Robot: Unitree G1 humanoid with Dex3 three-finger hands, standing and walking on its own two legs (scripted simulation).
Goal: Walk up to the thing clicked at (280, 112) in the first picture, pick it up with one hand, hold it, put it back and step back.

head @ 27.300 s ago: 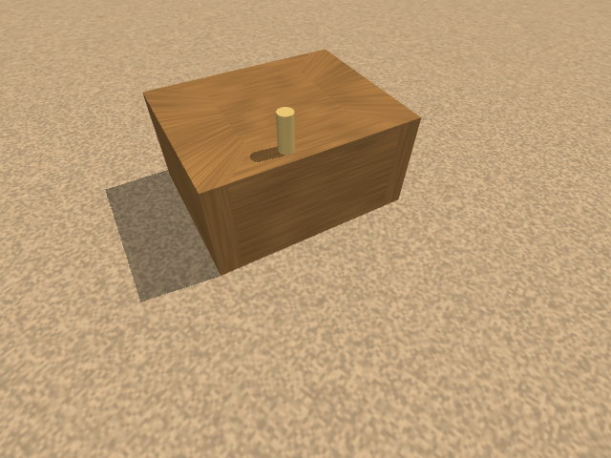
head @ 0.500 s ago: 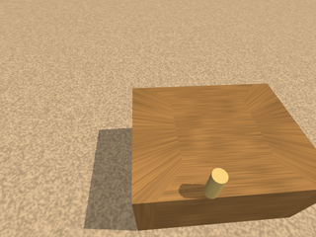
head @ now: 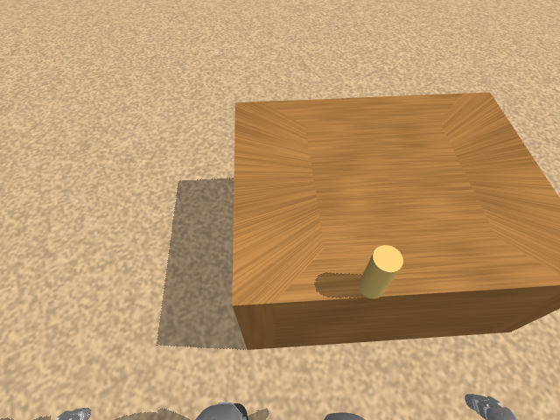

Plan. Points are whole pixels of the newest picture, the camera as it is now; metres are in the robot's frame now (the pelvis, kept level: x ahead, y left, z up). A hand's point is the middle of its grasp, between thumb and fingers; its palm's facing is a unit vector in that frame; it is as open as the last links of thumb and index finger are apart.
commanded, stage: step back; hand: right
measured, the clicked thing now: (379, 273) +0.42 -0.21 -0.24
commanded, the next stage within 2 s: none
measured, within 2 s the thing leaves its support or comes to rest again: neither
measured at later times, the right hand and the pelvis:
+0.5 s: hand out of the picture +0.03 -0.26 -0.16, palm faces -0.18 +0.90 -0.40, open 7.4 cm; pelvis -0.11 +0.00 -0.02, yaw +7 degrees
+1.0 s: hand out of the picture -0.12 -0.25 -0.16, palm faces +0.00 +0.94 -0.34, open 7.4 cm; pelvis -0.26 +0.00 -0.01, yaw -1 degrees
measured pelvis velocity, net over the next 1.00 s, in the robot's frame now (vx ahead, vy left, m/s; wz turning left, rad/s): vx -0.26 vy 0.00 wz -0.02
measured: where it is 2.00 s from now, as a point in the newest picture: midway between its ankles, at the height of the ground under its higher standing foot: outside the picture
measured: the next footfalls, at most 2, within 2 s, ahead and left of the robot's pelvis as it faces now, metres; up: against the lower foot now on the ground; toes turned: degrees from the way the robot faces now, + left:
left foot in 0.50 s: -0.10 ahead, +0.13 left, +0.00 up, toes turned +5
right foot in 0.94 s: -0.24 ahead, -0.11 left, +0.00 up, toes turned +0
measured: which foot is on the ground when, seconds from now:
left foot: down 0.00-0.06, up 0.08-0.48, down 0.50-0.96, up 0.98-1.00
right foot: down 0.00-0.52, up 0.54-0.92, down 0.94-1.00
